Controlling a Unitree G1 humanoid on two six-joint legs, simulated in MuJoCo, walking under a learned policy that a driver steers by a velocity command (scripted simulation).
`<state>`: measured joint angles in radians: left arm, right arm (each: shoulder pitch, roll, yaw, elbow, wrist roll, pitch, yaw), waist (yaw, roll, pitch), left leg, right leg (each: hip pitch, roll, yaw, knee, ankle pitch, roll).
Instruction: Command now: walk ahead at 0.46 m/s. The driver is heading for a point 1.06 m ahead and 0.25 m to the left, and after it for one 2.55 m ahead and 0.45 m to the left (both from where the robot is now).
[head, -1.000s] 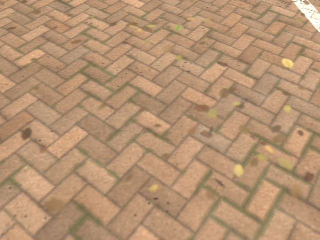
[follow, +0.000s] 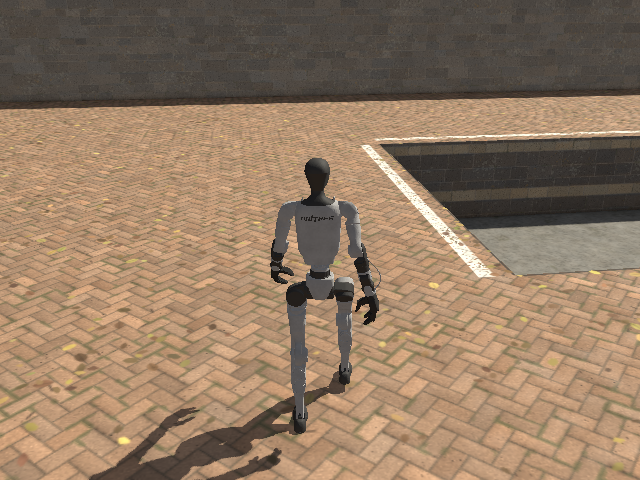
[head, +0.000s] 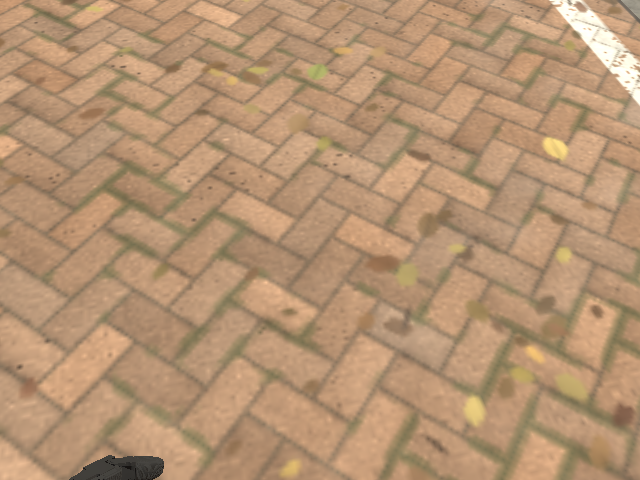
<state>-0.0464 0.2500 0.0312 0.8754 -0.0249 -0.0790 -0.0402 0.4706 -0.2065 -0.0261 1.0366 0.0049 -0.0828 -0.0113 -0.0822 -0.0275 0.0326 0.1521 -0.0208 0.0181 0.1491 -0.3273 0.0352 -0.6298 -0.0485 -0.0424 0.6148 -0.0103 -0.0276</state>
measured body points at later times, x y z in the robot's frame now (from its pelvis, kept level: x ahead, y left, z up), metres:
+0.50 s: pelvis +0.28 -0.03 +0.01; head +0.30 -0.02 +0.46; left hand +0.27 +0.24 -0.13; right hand +0.46 -0.28 -0.09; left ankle +0.47 +0.15 -0.68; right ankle +0.22 -0.12 -0.74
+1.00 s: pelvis +0.57 +0.06 +0.01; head +0.60 +0.09 +0.46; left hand +0.70 +0.37 -0.09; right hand +0.69 -0.20 -0.10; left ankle +0.51 +0.12 -0.74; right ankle +0.81 -0.07 -0.68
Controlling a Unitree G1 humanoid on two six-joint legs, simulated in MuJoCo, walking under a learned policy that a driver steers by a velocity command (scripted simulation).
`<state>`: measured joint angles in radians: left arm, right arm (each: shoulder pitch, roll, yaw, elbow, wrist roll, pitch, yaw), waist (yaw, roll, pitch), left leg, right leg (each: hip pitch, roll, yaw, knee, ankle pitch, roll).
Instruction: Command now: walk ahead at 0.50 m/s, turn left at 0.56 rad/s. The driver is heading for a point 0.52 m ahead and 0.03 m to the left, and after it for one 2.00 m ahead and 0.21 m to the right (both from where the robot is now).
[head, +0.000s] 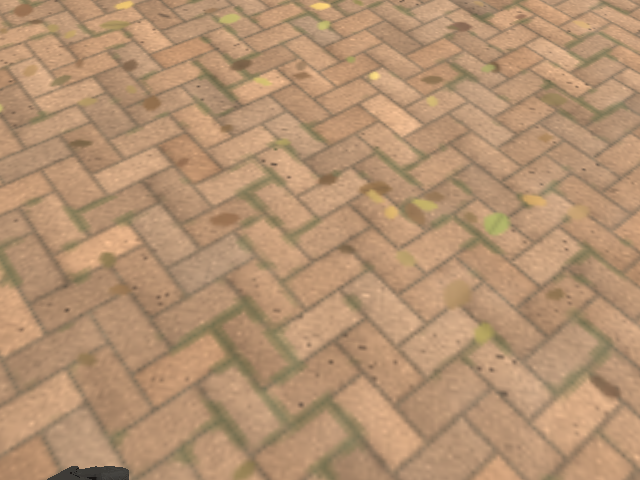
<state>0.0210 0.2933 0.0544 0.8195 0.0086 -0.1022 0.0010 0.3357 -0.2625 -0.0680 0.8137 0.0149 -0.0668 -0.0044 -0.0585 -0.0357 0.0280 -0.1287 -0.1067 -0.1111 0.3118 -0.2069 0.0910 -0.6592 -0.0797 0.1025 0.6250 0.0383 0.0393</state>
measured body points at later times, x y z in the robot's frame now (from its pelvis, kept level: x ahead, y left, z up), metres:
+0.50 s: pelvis +0.28 -0.03 +0.00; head +0.31 -0.02 +0.44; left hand +0.22 +0.26 -0.13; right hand +0.54 -0.22 -0.09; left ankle +0.38 +0.18 -0.68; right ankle +0.25 -0.15 -0.75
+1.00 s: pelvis +0.53 +0.10 +0.00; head +0.55 +0.11 +0.45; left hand +0.62 +0.40 -0.12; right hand +0.63 -0.16 -0.12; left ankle +0.45 +0.19 -0.75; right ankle +0.70 -0.03 -0.68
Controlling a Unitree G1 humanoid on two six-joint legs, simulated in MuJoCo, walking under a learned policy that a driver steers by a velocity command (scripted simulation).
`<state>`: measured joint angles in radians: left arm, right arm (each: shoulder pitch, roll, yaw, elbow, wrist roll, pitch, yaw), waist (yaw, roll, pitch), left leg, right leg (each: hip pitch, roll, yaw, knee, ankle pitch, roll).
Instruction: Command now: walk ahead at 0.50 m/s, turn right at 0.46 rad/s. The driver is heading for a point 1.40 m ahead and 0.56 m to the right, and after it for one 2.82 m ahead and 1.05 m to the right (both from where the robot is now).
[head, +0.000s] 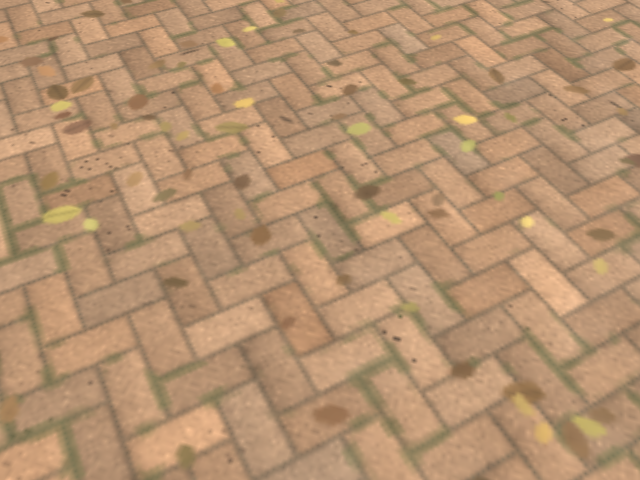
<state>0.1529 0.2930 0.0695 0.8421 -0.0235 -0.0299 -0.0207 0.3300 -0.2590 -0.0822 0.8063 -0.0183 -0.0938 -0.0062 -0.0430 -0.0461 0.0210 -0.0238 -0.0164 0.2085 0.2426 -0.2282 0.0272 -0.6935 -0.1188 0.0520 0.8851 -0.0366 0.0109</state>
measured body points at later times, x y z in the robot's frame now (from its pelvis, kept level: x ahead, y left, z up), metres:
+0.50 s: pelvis +0.28 -0.08 +0.00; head +0.31 -0.10 +0.45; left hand +0.41 +0.18 -0.11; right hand +0.42 -0.38 -0.08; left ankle +0.48 +0.07 -0.68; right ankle +0.23 -0.14 -0.74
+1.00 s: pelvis +0.53 -0.12 +0.00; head +0.57 -0.15 +0.45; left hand +0.84 -0.01 -0.09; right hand +0.43 -0.39 -0.12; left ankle +0.57 -0.01 -0.74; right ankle +0.56 -0.31 -0.69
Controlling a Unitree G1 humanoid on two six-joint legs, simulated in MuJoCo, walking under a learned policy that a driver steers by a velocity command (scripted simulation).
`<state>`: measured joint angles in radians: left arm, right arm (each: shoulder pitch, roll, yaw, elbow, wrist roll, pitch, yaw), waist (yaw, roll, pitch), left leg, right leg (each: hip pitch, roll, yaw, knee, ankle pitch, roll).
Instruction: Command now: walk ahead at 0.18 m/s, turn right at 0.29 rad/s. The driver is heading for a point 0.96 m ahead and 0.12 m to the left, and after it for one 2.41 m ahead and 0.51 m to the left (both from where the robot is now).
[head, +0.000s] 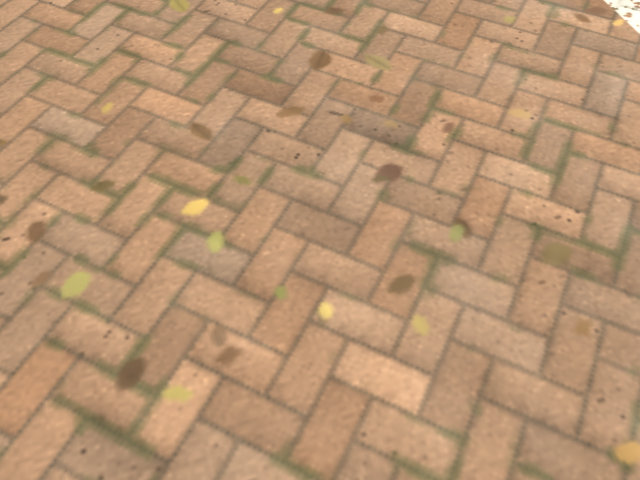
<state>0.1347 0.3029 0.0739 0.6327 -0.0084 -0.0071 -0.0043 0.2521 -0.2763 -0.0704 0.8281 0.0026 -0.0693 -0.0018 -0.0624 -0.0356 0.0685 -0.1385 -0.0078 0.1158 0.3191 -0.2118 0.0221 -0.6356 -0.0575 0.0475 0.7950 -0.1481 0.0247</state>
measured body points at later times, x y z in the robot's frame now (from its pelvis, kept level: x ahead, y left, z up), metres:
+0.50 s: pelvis +0.10 -0.01 -0.01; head +0.11 +0.00 +0.44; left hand +0.26 +0.23 -0.13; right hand +0.18 -0.28 -0.14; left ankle +0.10 +0.13 -0.74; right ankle +0.15 -0.13 -0.74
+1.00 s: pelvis +0.26 -0.02 +0.00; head +0.28 -0.04 +0.45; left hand +0.23 +0.23 -0.13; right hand +0.44 -0.28 -0.11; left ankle +0.40 +0.13 -0.70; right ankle +0.16 -0.12 -0.74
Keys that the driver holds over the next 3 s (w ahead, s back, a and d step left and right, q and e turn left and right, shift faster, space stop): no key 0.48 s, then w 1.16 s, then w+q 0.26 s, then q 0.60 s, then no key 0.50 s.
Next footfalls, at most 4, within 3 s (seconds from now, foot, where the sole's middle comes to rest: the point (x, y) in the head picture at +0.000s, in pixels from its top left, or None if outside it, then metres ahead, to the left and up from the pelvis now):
0.12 right None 0.20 -0.12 -0.78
0.40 left None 0.14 0.13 -0.78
1.16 left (261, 426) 0.55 0.11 -0.78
1.72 right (361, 293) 0.86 -0.13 -0.78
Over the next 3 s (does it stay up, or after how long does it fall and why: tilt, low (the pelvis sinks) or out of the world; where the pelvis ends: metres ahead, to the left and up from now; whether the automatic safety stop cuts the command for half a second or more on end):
stays up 1.01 -0.01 -0.01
